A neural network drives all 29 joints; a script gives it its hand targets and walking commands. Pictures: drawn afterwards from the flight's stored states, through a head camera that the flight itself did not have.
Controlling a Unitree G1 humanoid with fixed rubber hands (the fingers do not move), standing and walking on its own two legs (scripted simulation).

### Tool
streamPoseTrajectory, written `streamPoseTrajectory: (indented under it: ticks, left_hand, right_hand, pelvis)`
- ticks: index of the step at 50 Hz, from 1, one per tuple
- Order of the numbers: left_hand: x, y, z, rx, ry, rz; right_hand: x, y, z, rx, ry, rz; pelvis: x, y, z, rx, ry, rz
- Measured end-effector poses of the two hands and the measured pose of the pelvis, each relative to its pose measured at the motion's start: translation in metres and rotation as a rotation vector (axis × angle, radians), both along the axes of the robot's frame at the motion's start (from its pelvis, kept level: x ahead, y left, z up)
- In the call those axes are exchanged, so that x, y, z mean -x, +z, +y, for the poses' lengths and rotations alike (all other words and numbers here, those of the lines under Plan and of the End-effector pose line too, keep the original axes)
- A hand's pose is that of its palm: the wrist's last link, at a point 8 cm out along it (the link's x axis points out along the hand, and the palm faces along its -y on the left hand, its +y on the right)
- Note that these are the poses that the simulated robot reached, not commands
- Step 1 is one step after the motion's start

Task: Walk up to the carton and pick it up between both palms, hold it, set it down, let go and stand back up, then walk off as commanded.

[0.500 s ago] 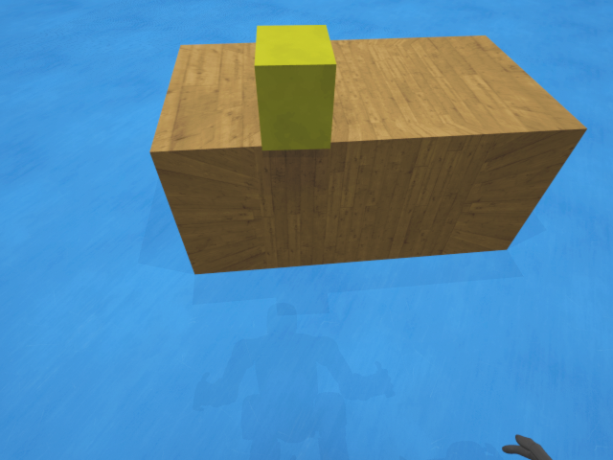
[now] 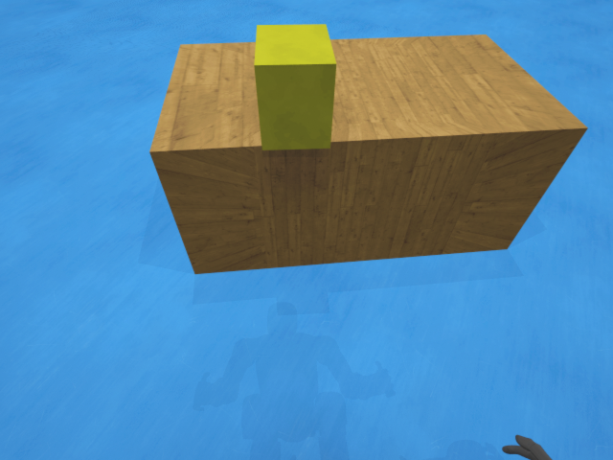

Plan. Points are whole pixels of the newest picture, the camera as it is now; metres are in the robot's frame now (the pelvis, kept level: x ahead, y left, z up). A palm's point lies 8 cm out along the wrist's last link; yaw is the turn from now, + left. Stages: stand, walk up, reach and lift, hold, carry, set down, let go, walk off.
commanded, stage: stand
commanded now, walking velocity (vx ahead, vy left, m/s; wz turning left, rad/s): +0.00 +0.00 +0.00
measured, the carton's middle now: (294, 87) +1.07 +0.03 -0.04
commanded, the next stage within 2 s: none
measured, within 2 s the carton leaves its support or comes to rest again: neither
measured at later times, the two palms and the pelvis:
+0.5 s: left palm out of the picture +0.09 +0.30 -0.10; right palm out of the picture +0.10 -0.30 -0.09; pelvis +0.00 +0.00 +0.00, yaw +0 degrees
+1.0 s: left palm out of the picture +0.08 +0.30 -0.10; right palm out of the picture +0.10 -0.30 -0.09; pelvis +0.00 +0.00 +0.00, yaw +0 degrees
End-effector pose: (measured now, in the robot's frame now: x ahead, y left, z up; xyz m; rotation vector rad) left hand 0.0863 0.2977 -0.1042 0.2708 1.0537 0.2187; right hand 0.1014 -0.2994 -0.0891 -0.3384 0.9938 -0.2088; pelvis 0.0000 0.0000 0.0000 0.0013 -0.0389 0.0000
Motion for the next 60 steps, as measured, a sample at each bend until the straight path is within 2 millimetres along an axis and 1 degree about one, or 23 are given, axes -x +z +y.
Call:
streamPoseTrajectory:
  ticks: [60]
  left_hand:
    - [0.0017, 0.001, -0.0002, -0.004, 0.004, 0.005]
  right_hand:
    - [0.0031, -0.0017, -0.0015, -0.003, -0.006, 0.011]
  pelvis:
    - [0.0, 0.0007, -0.001, -0.001, 0.0, 0.002]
